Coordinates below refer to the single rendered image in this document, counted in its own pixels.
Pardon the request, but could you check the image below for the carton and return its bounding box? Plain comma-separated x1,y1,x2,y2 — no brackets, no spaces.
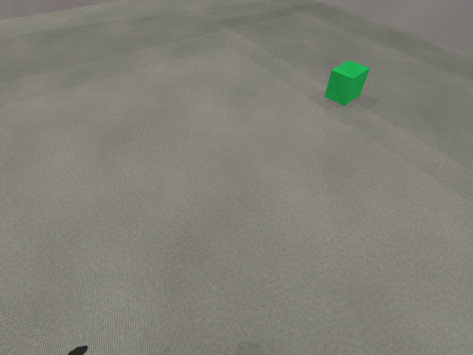
325,60,370,106

